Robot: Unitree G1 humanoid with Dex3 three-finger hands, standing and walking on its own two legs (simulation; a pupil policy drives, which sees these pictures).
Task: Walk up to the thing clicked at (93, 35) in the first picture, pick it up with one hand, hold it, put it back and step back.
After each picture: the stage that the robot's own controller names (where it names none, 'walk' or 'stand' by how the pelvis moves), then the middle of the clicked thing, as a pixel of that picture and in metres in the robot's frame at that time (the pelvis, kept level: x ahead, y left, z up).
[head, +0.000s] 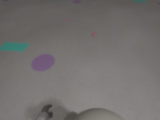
stand; (94, 34) +2.02 -0.04 -0.72
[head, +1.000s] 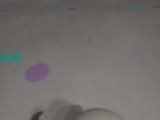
walk; (89, 40) +1.89 +0.19 -0.72
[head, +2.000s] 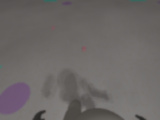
walk; (84, 49) +1.32 +0.24 -0.71
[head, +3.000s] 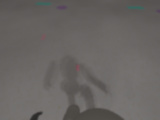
walk; (77, 67) +0.85 +0.24 -0.71
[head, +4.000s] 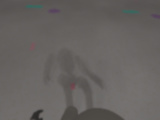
walk; (72, 86) +0.52 +0.19 -0.70
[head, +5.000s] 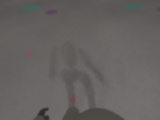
stand; (73, 100) +0.30 +0.19 -0.70
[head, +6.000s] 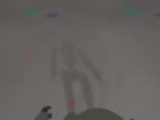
stand; (72, 104) +0.28 +0.18 -0.72
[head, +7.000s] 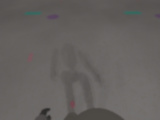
stand; (72, 104) +0.29 +0.19 -0.73
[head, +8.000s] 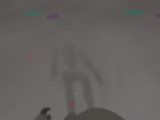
stand; (72, 105) +0.28 +0.19 -0.73
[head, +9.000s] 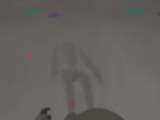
stand; (72, 104) +0.27 +0.19 -0.73
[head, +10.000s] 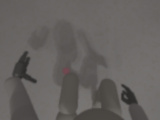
go down; (66, 71) +0.35 +0.21 -0.40
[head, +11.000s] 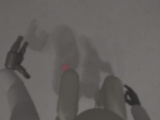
go down; (65, 68) +0.36 +0.22 -0.31
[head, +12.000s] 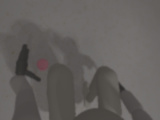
close in; (42, 65) +0.33 +0.26 -0.22
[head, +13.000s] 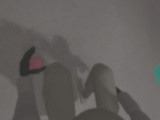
close; (35, 64) +0.34 +0.26 -0.21
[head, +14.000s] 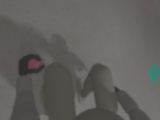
close; (34, 64) +0.34 +0.26 -0.22
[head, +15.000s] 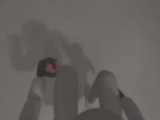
lift; (51, 67) +0.30 +0.25 -0.14
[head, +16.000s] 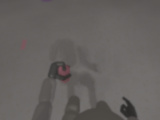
lift; (64, 74) +0.31 +0.18 +0.02
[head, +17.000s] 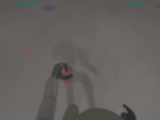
hold; (67, 75) +0.32 +0.17 -0.01
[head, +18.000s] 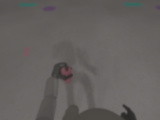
hold; (67, 75) +0.32 +0.17 -0.01
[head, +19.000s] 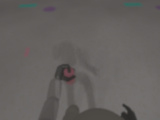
crouch; (69, 76) +0.32 +0.15 -0.01
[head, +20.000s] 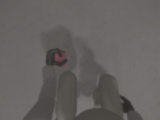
lower; (60, 59) +0.40 +0.20 -0.10
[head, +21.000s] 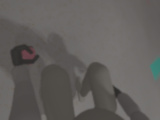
lower; (29, 56) +0.39 +0.27 -0.21
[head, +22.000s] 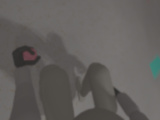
lower; (30, 57) +0.39 +0.27 -0.22
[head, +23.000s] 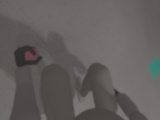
lower; (31, 57) +0.38 +0.26 -0.22
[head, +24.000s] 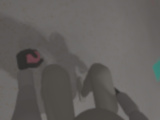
lower; (33, 59) +0.37 +0.26 -0.22
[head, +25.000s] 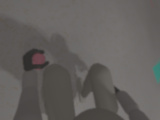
open; (38, 62) +0.36 +0.24 -0.22
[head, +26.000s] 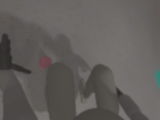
stand; (44, 63) +0.34 +0.22 -0.23
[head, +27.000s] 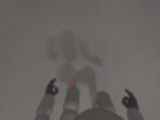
walk; (73, 84) +0.33 +0.16 -0.54
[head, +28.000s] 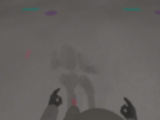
stand; (74, 102) +0.31 +0.16 -0.66
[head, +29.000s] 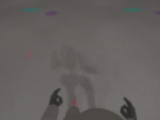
stand; (74, 102) +0.30 +0.16 -0.67
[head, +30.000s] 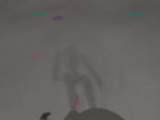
stand; (77, 102) +0.33 +0.15 -0.72
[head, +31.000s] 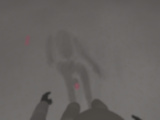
walk; (77, 86) +0.38 +0.12 -0.70
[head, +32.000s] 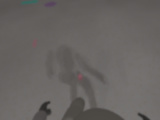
walk; (80, 77) +0.59 +0.17 -0.70
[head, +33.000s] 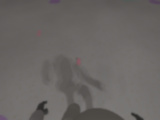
stand; (78, 61) +0.92 +0.20 -0.70
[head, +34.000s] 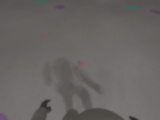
stand; (80, 64) +0.94 +0.16 -0.72
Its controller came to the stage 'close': yes
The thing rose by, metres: 0.71
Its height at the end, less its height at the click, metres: +0.00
